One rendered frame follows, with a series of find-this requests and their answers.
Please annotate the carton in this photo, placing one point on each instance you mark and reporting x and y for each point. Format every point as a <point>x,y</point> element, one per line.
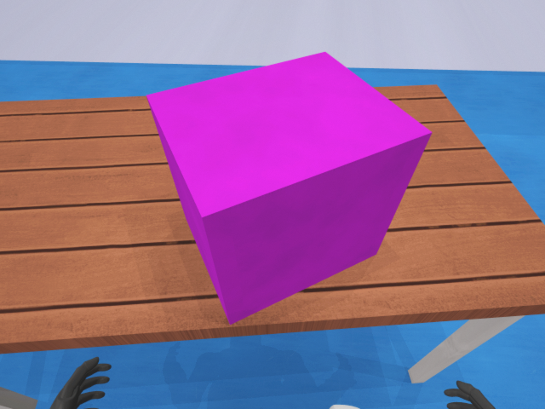
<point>287,174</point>

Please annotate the table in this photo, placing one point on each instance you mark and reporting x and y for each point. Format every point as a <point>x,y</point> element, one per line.
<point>95,248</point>

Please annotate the right robot hand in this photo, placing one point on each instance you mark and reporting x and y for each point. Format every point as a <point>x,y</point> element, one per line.
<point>468,392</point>

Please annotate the left robot hand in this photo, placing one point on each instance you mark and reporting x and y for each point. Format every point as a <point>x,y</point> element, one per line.
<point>70,396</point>

